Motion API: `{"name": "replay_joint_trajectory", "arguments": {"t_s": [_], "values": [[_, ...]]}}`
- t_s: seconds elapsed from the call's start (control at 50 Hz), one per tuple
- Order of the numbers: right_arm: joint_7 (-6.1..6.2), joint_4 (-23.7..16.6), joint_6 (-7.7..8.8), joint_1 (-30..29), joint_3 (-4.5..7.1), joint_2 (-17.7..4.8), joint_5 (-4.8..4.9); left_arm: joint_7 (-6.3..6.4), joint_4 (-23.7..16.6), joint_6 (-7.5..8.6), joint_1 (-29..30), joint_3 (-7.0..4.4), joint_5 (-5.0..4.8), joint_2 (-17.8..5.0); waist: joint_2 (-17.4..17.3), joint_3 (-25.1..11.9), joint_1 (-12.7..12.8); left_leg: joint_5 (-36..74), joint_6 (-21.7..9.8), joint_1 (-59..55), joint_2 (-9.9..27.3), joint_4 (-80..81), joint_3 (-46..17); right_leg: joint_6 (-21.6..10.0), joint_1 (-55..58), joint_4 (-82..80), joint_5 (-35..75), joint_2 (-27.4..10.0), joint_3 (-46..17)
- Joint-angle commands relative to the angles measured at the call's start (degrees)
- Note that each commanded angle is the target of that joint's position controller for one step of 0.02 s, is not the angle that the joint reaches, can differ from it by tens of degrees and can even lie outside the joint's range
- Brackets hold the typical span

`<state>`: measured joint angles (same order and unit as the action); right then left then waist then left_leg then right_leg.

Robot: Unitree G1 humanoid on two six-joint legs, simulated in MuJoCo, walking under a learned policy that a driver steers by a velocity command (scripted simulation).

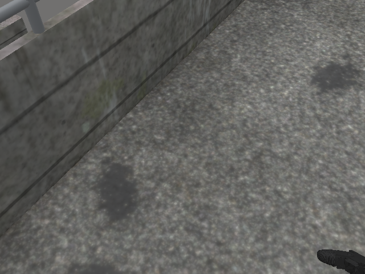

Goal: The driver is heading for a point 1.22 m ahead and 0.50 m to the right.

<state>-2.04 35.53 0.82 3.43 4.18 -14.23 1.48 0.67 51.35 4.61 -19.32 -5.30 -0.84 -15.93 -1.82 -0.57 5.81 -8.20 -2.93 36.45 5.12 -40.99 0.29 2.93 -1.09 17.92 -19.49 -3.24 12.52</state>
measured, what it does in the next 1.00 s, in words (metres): walks ahead, turning right: left foot, then right foot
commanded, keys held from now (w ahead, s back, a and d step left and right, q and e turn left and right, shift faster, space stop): w+q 0.02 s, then w+e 0.98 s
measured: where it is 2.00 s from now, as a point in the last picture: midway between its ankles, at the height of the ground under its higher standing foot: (300, 158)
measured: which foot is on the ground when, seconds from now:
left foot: up 0.00-0.04, down 0.06-0.62, up 0.64-1.00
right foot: down 0.00-0.06, up 0.08-0.58, down 0.60-1.00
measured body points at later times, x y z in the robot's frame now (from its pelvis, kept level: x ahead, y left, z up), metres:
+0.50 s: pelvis +0.26 +0.03 +0.00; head +0.29 +0.03 +0.45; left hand +0.47 +0.25 -0.11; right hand +0.29 -0.25 -0.12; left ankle +0.13 +0.13 -0.73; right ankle +0.44 -0.13 -0.69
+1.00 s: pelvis +0.55 -0.04 +0.00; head +0.58 -0.06 +0.45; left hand +0.72 +0.20 -0.10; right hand +0.67 -0.34 -0.07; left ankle +0.76 +0.05 -0.70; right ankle +0.45 -0.10 -0.73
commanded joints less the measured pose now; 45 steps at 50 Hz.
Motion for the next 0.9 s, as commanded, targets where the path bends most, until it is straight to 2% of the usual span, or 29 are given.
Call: {"name": "replay_joint_trajectory", "arguments": {"t_s": [0.02,0.04,0.06,0.08,0.1,0.12,0.14,0.16,0.18,0.2,0.24,0.28,0.32,0.42,0.48,0.54,0.56,0.58,0.6,0.62,0.64,0.66,0.68,0.7,0.72,0.74,0.78,0.84,0.9], "values": [[-0.42,-5.35,0.7,-1.85,1.73,-4.85,-0.32,0.39,-3.27,-0.42,2.54,-2.83,-0.93,-12.23,8.49,0.31,-4.25,-5.83,-2.95,-7.06,-4.89,5.61,5.83,-8.82,1.43,4.12,39.67,-13.85,-3.8],[-0.31,-2.88,0.87,5.98,2.87,-6.06,-0.53,0.39,-2.79,-0.72,1.96,-2.35,-1.2,-11.35,6.89,-3.59,-8.35,-2.19,-4.83,-19.87,-8.13,11.03,7.37,-7.87,-1.79,14.19,47.24,-11.69,-1.41],[0.49,-0.06,0.81,16.94,4.67,-9.63,-0.55,0.35,-2.82,-0.51,1.0,-1.24,-0.15,-8.86,3.64,-9.51,-13.12,0.77,-7.31,-39.34,-5.25,10.59,0.26,-5.68,-14.09,28.36,39.74,-9.57,-0.58],[1.24,0.55,1.29,20.37,5.61,-17.33,-0.51,-0.48,-6.43,0.8,-0.59,1.44,2.27,-1.94,-12.71,-13.32,-10.36,-0.48,-15.5,-57.85,12.1,14.34,-29.26,-1.95,-39.93,50.92,-5.75,-0.97,-1.66],[1.34,0.15,1.81,24.57,4.57,-15.13,-0.99,-1.16,-6.09,2.98,1.18,1.3,-0.28,-4.45,-11.29,-22.47,-13.15,-1.64,-20.2,-60.48,18.39,22.12,-44.57,-2.49,-46.72,61.79,-14.21,1.59,-14.16],[1.16,0.94,2.34,22.38,3.51,-11.7,-1.64,-1.51,-6.93,3.46,5.43,0.34,-2.61,-7.49,-6.98,-16.08,-13.45,3.9,-17.34,-56.42,16.56,21.09,-34.52,-3.38,-51.24,63.9,-9.67,-1.25,-15.31],[1.14,0.75,2.6,18.36,2.78,-9.44,-1.23,-1.37,-7.28,3.31,7.54,0.66,-2.12,-7.07,-4.42,-11.7,-11.7,7.43,-15.0,-48.41,14.2,20.52,-25.85,-3.97,-49.93,60.81,-5.05,-3.75,-14.87],[1.0,0.52,2.83,13.71,2.07,-7.43,-1.21,-1.05,-6.93,2.82,8.69,0.55,-0.74,-6.82,-1.57,-8.23,-9.4,9.75,-13.19,-39.78,11.99,21.9,-20.51,-3.94,-46.23,56.9,-1.51,-5.59,-15.23],[0.89,0.32,3.26,10.8,1.45,-5.63,-1.55,-1.06,-6.58,1.85,7.41,0.17,-0.41,-7.01,-2.51,-6.16,-6.9,11.26,-12.09,-33.61,10.39,23.99,-16.7,-3.97,-42.22,54.3,0.93,-6.66,-16.18],[0.83,0.53,3.76,9.32,1.32,-5.11,-1.74,-1.14,-6.13,0.77,5.71,0.14,-0.76,-6.35,-2.79,-5.04,-5.19,10.33,-11.5,-30.12,9.8,26.38,-14.52,-3.95,-39.76,53.09,2.76,-6.72,-16.66],[0.98,1.6,5.08,9.13,1.63,-5.78,-1.93,-0.91,-6.09,-0.81,5.32,0.39,-0.92,-4.42,-1.86,-2.92,-4.14,12.3,-11.23,-27.1,9.7,29.73,-10.15,-3.36,-39.88,50.42,6.31,-5.96,-17.62],[1.66,2.93,5.58,10.21,1.92,-6.27,-2.41,-0.7,-6.79,-1.2,7.63,0.42,-0.61,-3.67,-0.64,-0.78,-4.51,14.93,-10.26,-27.29,9.15,31.1,-5.56,-2.76,-42.77,45.94,11.69,-4.77,-19.36],[2.59,4.11,5.62,10.8,1.9,-6.62,-2.17,-0.9,-7.58,-1.12,9.39,0.52,-0.29,-3.12,-0.41,-0.01,-4.84,15.51,-8.54,-28.59,8.45,31.56,-1.75,-2.59,-43.72,39.4,18.06,-3.68,-19.85],[3.22,6.62,5.54,13.67,2.13,-7.54,-1.96,-2.66,-10.39,-0.77,18.08,1.55,-0.18,-0.87,-0.68,3.62,-8.73,15.03,-5.85,-32.32,7.82,32.28,5.5,-3.86,-41.7,24.01,28.63,-1.86,-14.56],[3.17,8.24,4.55,16.15,2.58,-8.47,-1.27,-3.82,-12.8,-0.83,21.41,1.85,-0.23,-0.63,-1.02,5.06,-10.26,20.01,-5.45,-39.34,9.98,29.34,6.86,-5.51,-43.95,20.33,23.02,-1.16,-12.28],[3.81,8.01,3.22,14.58,3.17,-10.82,-0.63,-4.79,-14.7,-0.99,20.32,1.06,-0.19,-2.6,-3.74,2.46,-8.07,42.24,-3.65,-43.06,10.74,21.4,9.15,-8.42,-37.98,18.86,12.76,2.47,-7.39],[4.16,7.82,2.74,14.1,3.37,-11.84,-0.52,-4.79,-14.52,-1.16,17.26,0.39,-0.25,-3.92,-5.35,0.05,-6.16,51.85,-2.92,-43.53,10.59,16.31,9.75,-9.63,-33.09,19.16,9.42,4.61,-5.7],[4.41,7.69,2.29,13.14,3.46,-12.62,-0.46,-4.63,-13.21,-1.29,10.3,-0.8,-0.43,-6.16,-5.57,-3.48,-2.13,56.56,-1.92,-42.06,9.57,7.23,10.55,-11.27,-24.08,17.12,9.18,6.83,-4.96],[4.64,7.33,2.43,12.39,3.15,-12.26,-0.28,-3.84,-11.29,-1.44,1.26,-2.56,-0.34,-9.78,-3.6,-8.09,2.75,49.87,0.14,-34.33,7.07,-6.31,11.62,-13.62,-8.67,13.22,14.46,7.31,-7.7],[4.33,5.21,3.48,16.13,1.57,-6.92,-2.01,-2.64,-10.46,-1.74,-4.42,-4.15,-0.11,-16.06,9.04,-14.52,1.22,12.12,3.54,-11.62,0.52,-28.53,11.04,-20.81,13.52,14.25,18.12,-6.39,-30.44],[3.2,3.59,5.79,17.48,-0.27,-3.78,-1.97,-2.92,-11.59,-1.11,-3.79,-3.42,-0.33,-16.19,14.23,-23.61,-1.34,-25.4,4.89,3.86,-9.42,-42.59,-1.88,-29.67,25.22,3.82,11.11,-16.11,-60.01],[2.18,2.37,7.42,10.83,0.79,-7.85,0.14,-2.78,-11.77,-1.15,-4.56,-2.43,0.08,-12.2,8.57,-21.03,1.99,-21.84,3.45,9.94,-5.77,-44.15,-7.91,-26.02,24.42,1.06,8.01,-14.4,-54.81],[2.01,1.28,8.03,7.75,0.49,-7.88,0.8,-2.62,-11.98,-0.97,-1.3,-1.78,-0.28,-9.69,5.88,-13.25,0.7,-17.17,2.42,11.48,-3.31,-40.04,-6.71,-23.64,16.18,0.78,9.75,-12.44,-46.53],[2.51,1.3,8.14,6.68,0.47,-7.48,-0.52,-2.59,-12.86,-0.88,2.87,-1.24,-0.46,-8.2,1.01,-7.97,-2.23,-14.0,2.39,9.05,-0.92,-34.67,-5.93,-21.83,6.41,0.18,14.43,-10.09,-40.73],[2.95,1.33,7.58,6.88,1.11,-8.44,-1.69,-2.41,-13.75,-0.78,5.86,-0.65,-0.12,-6.34,1.3,-5.47,-4.51,-12.21,2.79,4.71,0.7,-30.61,-5.62,-21.0,-1.2,-0.94,19.63,-8.37,-36.61],[2.98,1.24,6.71,8.05,1.38,-8.52,-1.88,-2.23,-14.68,-0.75,7.26,-0.38,0.39,-5.8,2.55,-4.43,-6.2,-11.27,3.17,1.5,1.34,-28.83,-5.66,-20.91,-6.11,-2.35,21.45,-7.03,-35.01],[3.22,1.15,5.41,9.11,1.19,-7.28,-2.25,-1.8,-14.78,-0.47,7.6,-0.62,0.3,-6.59,3.53,-3.33,-7.38,-10.03,4.6,-0.01,1.56,-24.06,-4.5,-21.05,-11.22,-3.74,25.28,-5.71,-32.19],[3.4,-0.24,4.85,4.19,0.23,-5.22,-2.7,-0.67,-14.12,-0.62,5.85,-1.15,-0.06,-8.47,4.23,-1.73,-6.22,-1.27,6.63,-0.6,0.2,-12.74,-2.98,-19.23,-15.54,-3.8,27.06,-2.84,-27.53],[2.73,-1.23,5.3,-1.98,-0.52,-3.95,-2.13,-0.18,-13.5,-1.33,3.59,-1.24,-0.62,-8.57,6.59,-1.81,-3.23,9.28,7.01,-4.8,-2.9,1.17,-2.46,-16.54,-16.09,-1.8,21.7,-0.26,-26.04]]}}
